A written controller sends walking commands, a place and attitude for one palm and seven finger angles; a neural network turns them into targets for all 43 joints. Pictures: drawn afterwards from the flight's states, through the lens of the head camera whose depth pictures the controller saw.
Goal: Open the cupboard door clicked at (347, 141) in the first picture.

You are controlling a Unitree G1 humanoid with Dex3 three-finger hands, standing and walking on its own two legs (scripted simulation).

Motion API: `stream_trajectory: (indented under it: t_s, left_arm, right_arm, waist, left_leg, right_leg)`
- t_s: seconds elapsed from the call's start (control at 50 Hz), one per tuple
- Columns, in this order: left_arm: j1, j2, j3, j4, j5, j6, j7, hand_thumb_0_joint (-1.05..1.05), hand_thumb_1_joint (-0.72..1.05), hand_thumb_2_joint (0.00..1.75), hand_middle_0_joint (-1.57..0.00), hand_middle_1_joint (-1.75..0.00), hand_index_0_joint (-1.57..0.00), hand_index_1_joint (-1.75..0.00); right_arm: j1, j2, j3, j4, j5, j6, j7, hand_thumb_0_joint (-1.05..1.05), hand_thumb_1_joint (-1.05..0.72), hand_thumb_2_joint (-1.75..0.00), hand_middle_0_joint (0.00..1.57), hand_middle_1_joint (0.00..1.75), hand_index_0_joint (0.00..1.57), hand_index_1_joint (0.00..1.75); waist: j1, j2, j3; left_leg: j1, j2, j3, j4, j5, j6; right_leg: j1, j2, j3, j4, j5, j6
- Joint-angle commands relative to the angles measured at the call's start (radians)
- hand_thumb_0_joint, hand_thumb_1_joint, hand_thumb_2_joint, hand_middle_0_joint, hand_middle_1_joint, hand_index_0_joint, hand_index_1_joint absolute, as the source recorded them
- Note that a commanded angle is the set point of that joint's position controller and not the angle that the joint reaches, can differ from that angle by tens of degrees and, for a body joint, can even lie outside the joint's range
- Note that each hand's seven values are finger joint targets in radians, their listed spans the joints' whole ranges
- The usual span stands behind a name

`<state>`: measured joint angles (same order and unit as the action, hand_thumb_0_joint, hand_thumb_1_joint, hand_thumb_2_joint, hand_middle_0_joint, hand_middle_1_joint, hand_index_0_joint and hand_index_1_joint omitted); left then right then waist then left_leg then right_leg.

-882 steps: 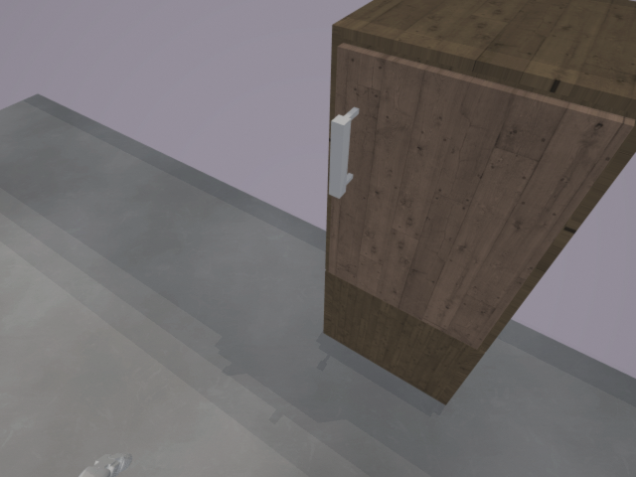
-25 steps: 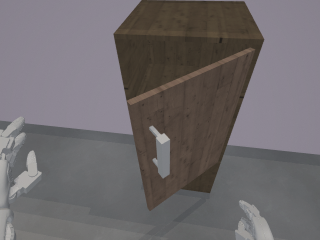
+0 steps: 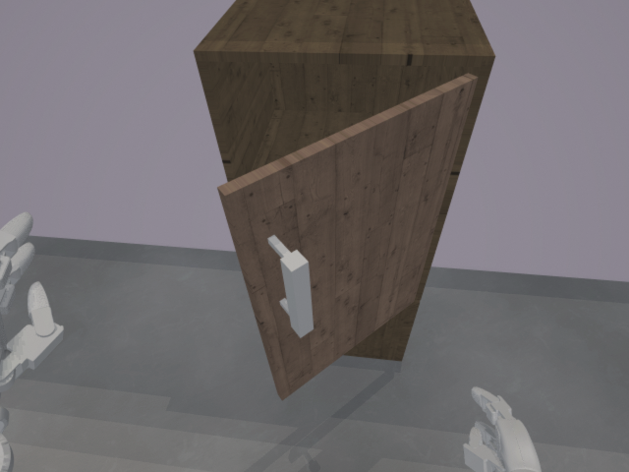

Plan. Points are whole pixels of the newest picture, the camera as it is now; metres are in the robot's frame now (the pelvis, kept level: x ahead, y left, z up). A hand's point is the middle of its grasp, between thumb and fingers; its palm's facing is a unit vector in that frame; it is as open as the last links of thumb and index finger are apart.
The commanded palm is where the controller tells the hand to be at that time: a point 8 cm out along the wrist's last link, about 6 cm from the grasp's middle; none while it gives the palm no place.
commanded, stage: step back with the hand held close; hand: left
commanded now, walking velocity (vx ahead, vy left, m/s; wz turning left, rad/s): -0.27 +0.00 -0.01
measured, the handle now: (289, 287) +0.34 +0.07 +0.05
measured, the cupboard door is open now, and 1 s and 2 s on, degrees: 44 44 44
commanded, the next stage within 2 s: stop stepping back and stand still in 1.06 s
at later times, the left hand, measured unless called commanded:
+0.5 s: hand out of the picture +0.13 +0.30 +0.15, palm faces +0.39 -0.77 -0.50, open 7.4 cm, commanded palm +0.07 +0.33 +0.17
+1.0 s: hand out of the picture +0.05 +0.32 +0.16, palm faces +0.47 -0.78 -0.41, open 7.4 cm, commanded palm -0.01 +0.35 +0.17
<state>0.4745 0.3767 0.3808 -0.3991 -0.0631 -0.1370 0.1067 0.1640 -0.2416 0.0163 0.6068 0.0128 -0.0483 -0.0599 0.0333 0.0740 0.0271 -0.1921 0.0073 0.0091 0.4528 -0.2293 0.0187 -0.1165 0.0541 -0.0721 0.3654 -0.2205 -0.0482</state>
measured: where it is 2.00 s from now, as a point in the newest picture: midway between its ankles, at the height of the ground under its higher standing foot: outside the picture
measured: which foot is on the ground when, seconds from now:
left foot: down 0.00-1.00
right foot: down 0.00-0.78, up 0.80-1.00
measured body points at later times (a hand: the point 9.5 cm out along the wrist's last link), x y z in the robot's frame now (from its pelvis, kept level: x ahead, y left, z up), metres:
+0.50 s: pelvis -0.07 +0.03 -0.02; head -0.06 +0.05 +0.43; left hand +0.10 +0.34 +0.18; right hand +0.10 -0.21 -0.09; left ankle +0.01 +0.11 -0.74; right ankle -0.01 -0.08 -0.74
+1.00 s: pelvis -0.15 +0.05 -0.02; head -0.13 +0.08 +0.43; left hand +0.01 +0.36 +0.18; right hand +0.04 -0.17 -0.08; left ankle +0.01 +0.11 -0.74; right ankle -0.28 -0.09 -0.69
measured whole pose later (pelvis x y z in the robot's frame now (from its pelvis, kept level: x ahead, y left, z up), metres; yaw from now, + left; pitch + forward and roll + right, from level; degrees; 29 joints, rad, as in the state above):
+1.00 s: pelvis -0.15 +0.05 -0.02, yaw +0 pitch +3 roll -5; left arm 0.52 0.43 0.47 -0.57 -0.06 -0.21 0.16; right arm 0.17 -0.16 0.01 0.62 -0.02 -0.13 -0.05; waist 0.03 0.00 -0.01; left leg -0.52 0.03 0.06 0.43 0.03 0.09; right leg -0.25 0.09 0.01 0.87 -0.53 0.00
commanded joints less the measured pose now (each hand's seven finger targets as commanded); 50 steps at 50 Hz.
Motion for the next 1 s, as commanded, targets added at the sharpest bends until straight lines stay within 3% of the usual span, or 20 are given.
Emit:
stream_trajectory:
  t_s: [0.0, 0.12, 0.14, 0.22, 0.24, 0.32, 0.38, 0.5, 0.54, 0.58, 0.62, 0.68, 0.7, 0.72, 0.76, 0.78, 0.84, 0.86, 0.9, 0.98]
  left_arm:
    - [0.065, 0.169, 0.096, -0.207, 0.0, -0.047, 0.016, 0.0, 0.9, 0.9, -0.2, -0.3, -0.2, -0.3]
    - [0.068, 0.241, 0.161, -0.297, 0.0, -0.054, 0.042, 0.0, 0.9, 0.9, -0.2, -0.3, -0.2, -0.3]
    - [0.059, 0.263, 0.175, -0.324, -0.001, -0.059, 0.048, 0.0, 0.9, 0.9, -0.2, -0.3, -0.2, -0.3]
    - [0.099, 0.247, 0.175, -0.342, 0.002, -0.067, 0.058, 0.0, 0.9, 0.9, -0.2, -0.3, -0.2, -0.3]
    - [0.107, 0.243, 0.174, -0.338, 0.003, -0.067, 0.059, 0.0, 0.9, 0.9, -0.2, -0.3, -0.2, -0.3]
    - [0.105, 0.215, 0.164, -0.316, 0.013, -0.077, 0.061, 0.0, 0.9, 0.9, -0.2, -0.3, -0.2, -0.3]
    - [0.09, 0.209, 0.172, -0.308, 0.026, -0.09, 0.062, 0.0, 0.9, 0.9, -0.2, -0.3, -0.2, -0.3]
    - [0.032, 0.204, 0.179, -0.332, 0.05, -0.112, 0.059, 0.0, 0.9, 0.9, -0.2, -0.3, -0.2, -0.3]
    - [0.025, 0.231, 0.196, -0.368, 0.049, -0.121, 0.06, 0.0, 0.9, 0.9, -0.2, -0.3, -0.2, -0.3]
    - [0.033, 0.221, 0.183, -0.385, 0.043, -0.128, 0.064, 0.0, 0.9, 0.9, -0.2, -0.3, -0.2, -0.3]
    - [0.024, 0.219, 0.181, -0.389, 0.04, -0.137, 0.069, 0.0, 0.9, 0.9, -0.2, -0.3, -0.2, -0.3]
    - [-0.001, 0.209, 0.169, -0.367, 0.039, -0.142, 0.077, 0.0, 0.9, 0.9, -0.2, -0.3, -0.2, -0.3]
    - [-0.017, 0.21, 0.168, -0.366, 0.038, -0.144, 0.077, 0.0, 0.9, 0.9, -0.2, -0.3, -0.2, -0.3]
    - [-0.017, 0.213, 0.175, -0.361, 0.04, -0.148, 0.078, 0.0, 0.9, 0.9, -0.2, -0.3, -0.2, -0.3]
    - [-0.011, 0.205, 0.196, -0.349, 0.046, -0.153, 0.076, 0.0, 0.9, 0.9, -0.2, -0.3, -0.2, -0.3]
    - [-0.024, 0.213, 0.203, -0.355, 0.047, -0.153, 0.071, 0.0, 0.9, 0.9, -0.2, -0.3, -0.2, -0.3]
    - [0.009, 0.248, 0.231, -0.335, 0.032, -0.157, 0.067, 0.0, 0.9, 0.9, -0.2, -0.3, -0.2, -0.3]
    - [0.044, 0.209, 0.199, -0.325, 0.021, -0.149, 0.064, 0.0, 0.9, 0.9, -0.2, -0.3, -0.2, -0.3]
    - [0.043, 0.193, 0.169, -0.359, 0.007, -0.136, 0.063, 0.0, 0.9, 0.9, -0.2, -0.3, -0.2, -0.3]
    - [-0.02, 0.191, 0.127, -0.413, -0.01, -0.134, 0.057, 0.0, 0.9, 0.9, -0.2, -0.3, -0.2, -0.3]
  right_arm:
    - [-0.091, -0.114, -0.063, -0.177, 0.009, -0.013, -0.01, 0.0, -0.9, -0.9, 0.2, 0.3, 0.2, 0.3]
    - [-0.091, -0.098, -0.07, -0.202, 0.017, 0.007, -0.028, 0.0, -0.9, -0.9, 0.2, 0.3, 0.2, 0.3]
    - [-0.093, -0.105, -0.072, -0.199, 0.017, 0.005, -0.032, 0.0, -0.9, -0.9, 0.2, 0.3, 0.2, 0.3]
    - [-0.084, -0.105, -0.07, -0.21, 0.013, -0.001, -0.038, 0.0, -0.9, -0.9, 0.2, 0.3, 0.2, 0.3]
    - [-0.092, -0.11, -0.071, -0.207, 0.012, -0.003, -0.039, 0.0, -0.9, -0.9, 0.2, 0.3, 0.2, 0.3]
    - [-0.072, -0.119, -0.067, -0.212, 0.007, -0.017, -0.032, 0.0, -0.9, -0.9, 0.2, 0.3, 0.2, 0.3]
    - [-0.063, -0.125, -0.066, -0.217, 0.002, -0.031, -0.033, 0.0, -0.9, -0.9, 0.2, 0.3, 0.2, 0.3]
    - [-0.049, -0.13, -0.07, -0.22, -0.006, -0.062, -0.031, 0.0, -0.9, -0.9, 0.2, 0.3, 0.2, 0.3]
    - [-0.042, -0.127, -0.073, -0.215, -0.008, -0.072, -0.029, 0.0, -0.9, -0.9, 0.2, 0.3, 0.2, 0.3]
    - [-0.031, -0.114, -0.067, -0.207, -0.012, -0.08, -0.025, 0.0, -0.9, -0.9, 0.2, 0.3, 0.2, 0.3]
    - [-0.022, -0.116, -0.067, -0.187, -0.016, -0.085, -0.02, 0.0, -0.9, -0.9, 0.2, 0.3, 0.2, 0.3]
    - [-0.021, -0.117, -0.069, -0.168, -0.015, -0.085, -0.02, 0.0, -0.9, -0.9, 0.2, 0.3, 0.2, 0.3]
    - [-0.023, -0.121, -0.068, -0.164, -0.014, -0.085, -0.021, 0.0, -0.9, -0.9, 0.2, 0.3, 0.2, 0.3]
    - [-0.028, -0.124, -0.067, -0.165, -0.014, -0.087, -0.023, 0.0, -0.9, -0.9, 0.2, 0.3, 0.2, 0.3]
    - [-0.052, -0.13, -0.068, -0.167, -0.017, -0.098, -0.032, 0.0, -0.9, -0.9, 0.2, 0.3, 0.2, 0.3]
    - [-0.047, -0.121, -0.075, -0.166, -0.021, -0.105, -0.03, 0.0, -0.9, -0.9, 0.2, 0.3, 0.2, 0.3]
    - [-0.049, -0.109, -0.094, -0.147, -0.022, -0.121, -0.016, 0.0, -0.9, -0.9, 0.2, 0.3, 0.2, 0.3]
    - [-0.056, -0.099, -0.09, -0.149, -0.021, -0.125, -0.009, 0.0, -0.9, -0.9, 0.2, 0.3, 0.2, 0.3]
    - [-0.066, -0.088, -0.08, -0.135, -0.022, -0.129, 0.002, 0.0, -0.9, -0.9, 0.2, 0.3, 0.2, 0.3]
    - [-0.073, -0.087, -0.068, -0.102, -0.024, -0.138, 0.011, 0.0, -0.9, -0.9, 0.2, 0.3, 0.2, 0.3]
  waist:
    - [-0.018, -0.056, -0.167]
    - [-0.024, -0.113, -0.193]
    - [-0.023, -0.075, -0.197]
    - [-0.022, -0.015, -0.19]
    - [-0.02, 0.026, -0.175]
    - [-0.025, 0.044, -0.113]
    - [-0.028, 0.041, -0.081]
    - [-0.031, 0.023, -0.07]
    - [-0.032, -0.004, -0.091]
    - [-0.039, -0.061, -0.094]
    - [-0.046, -0.07, -0.094]
    - [-0.051, -0.086, -0.077]
    - [-0.054, -0.059, -0.074]
    - [-0.053, -0.007, -0.073]
    - [-0.033, 0.149, -0.098]
    - [-0.028, 0.155, -0.131]
    - [-0.026, 0.044, -0.169]
    - [-0.024, 0.032, -0.161]
    - [-0.022, 0.046, -0.173]
    - [-0.022, 0.18, -0.235]
  left_leg:
    - [0.069, 0.052, -0.041, 0.019, 0.306, 0.025]
    - [0.012, 0.055, -0.049, 0.054, 0.285, 0.019]
    - [0.005, 0.056, -0.059, 0.052, 0.284, 0.019]
    - [-0.064, 0.087, -0.103, 0.003, 0.262, 0.03]
    - [-0.087, 0.094, -0.115, -0.016, 0.236, 0.036]
    - [-0.273, 0.131, -0.161, -0.1, -0.051, 0.057]
    - [-0.435, 0.153, -0.195, -0.164, -0.3, 0.078]
    - [-0.554, 0.15, -0.209, -0.162, -0.477, 0.092]
    - [-0.471, 0.115, -0.184, -0.098, -0.432, 0.077]
    - [-0.358, 0.075, -0.154, -0.008, -0.349, 0.055]
    - [-0.278, 0.057, -0.139, 0.067, -0.309, 0.043]
    - [-0.245, 0.06, -0.151, 0.079, -0.303, 0.035]
    - [-0.247, 0.068, -0.159, 0.054, -0.312, 0.037]
    - [-0.304, 0.097, -0.19, -0.023, -0.344, 0.049]
    - [-0.537, 0.242, -0.333, -0.257, -0.494, 0.106]
    - [-0.553, 0.299, -0.38, -0.316, -0.473, 0.132]
    - [-0.398, 0.332, -0.351, -0.292, -0.353, 0.148]
    - [-0.349, 0.31, -0.316, -0.294, -0.328, 0.131]
    - [-0.239, 0.28, -0.26, -0.306, -0.259, 0.099]
    - [-0.096, 0.234, -0.18, -0.355, -0.212, 0.008]
  right_leg:
    - [-0.04, -0.152, 0.127, -0.014, 0.373, 0.055]
    - [-0.053, -0.17, 0.152, 0.029, 0.392, 0.034]
    - [-0.052, -0.176, 0.152, 0.037, 0.38, 0.028]
    - [-0.043, -0.135, 0.149, 0.077, 0.284, 0.037]
    - [-0.045, -0.128, 0.143, 0.081, 0.243, 0.038]
    - [-0.009, -0.091, 0.139, 0.135, 0.036, 0.04]
    - [0.061, -0.074, 0.139, 0.189, -0.037, 0.047]
    - [0.086, -0.056, 0.156, 0.236, -0.137, 0.041]
    - [0.011, -0.076, 0.199, 0.174, -0.157, 0.024]
    - [-0.111, -0.117, 0.258, 0.091, -0.163, 0.004]
    - [-0.216, -0.152, 0.301, 0.04, -0.187, -0.014]
    - [-0.293, -0.151, 0.286, 0.033, -0.224, -0.013]
    - [-0.302, -0.133, 0.265, 0.051, -0.229, -0.002]
    - [-0.251, -0.098, 0.224, 0.111, -0.209, 0.018]
    - [0.007, 0.011, 0.109, 0.428, -0.095, 0.062]
    - [0.043, 0.037, 0.101, 0.583, -0.142, 0.068]
    - [-0.084, 0.042, 0.135, 0.737, -0.267, 0.057]
    - [-0.12, 0.04, 0.119, 0.727, -0.285, 0.053]
    - [-0.148, 0.032, 0.085, 0.608, -0.318, 0.048]
    - [-0.079, 0.05, 0.022, 0.308, -0.384, 0.022]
